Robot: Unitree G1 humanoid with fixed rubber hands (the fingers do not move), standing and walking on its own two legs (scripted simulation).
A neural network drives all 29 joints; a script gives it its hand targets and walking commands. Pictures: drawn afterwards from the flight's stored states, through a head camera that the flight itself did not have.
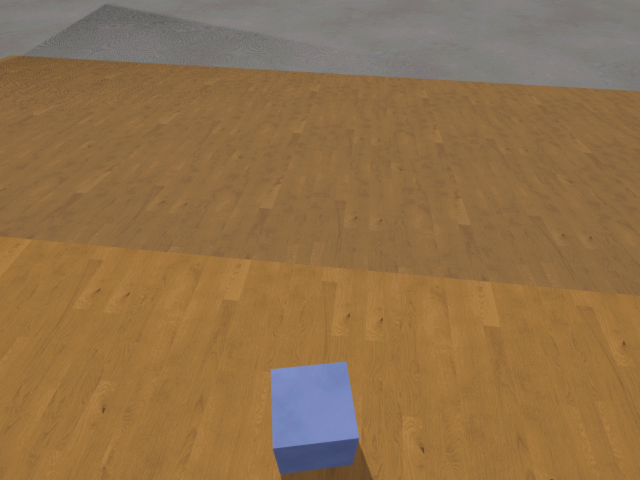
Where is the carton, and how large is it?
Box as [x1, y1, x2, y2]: [271, 362, 358, 473]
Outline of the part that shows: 346,362 271,369 272,440 273,450 280,473 352,464 358,440 358,433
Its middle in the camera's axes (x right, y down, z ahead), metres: -0.03 +0.49 +1.09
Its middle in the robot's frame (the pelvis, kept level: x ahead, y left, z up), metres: +0.44 +0.03 -0.66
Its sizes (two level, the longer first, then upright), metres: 0.210 0.200 0.250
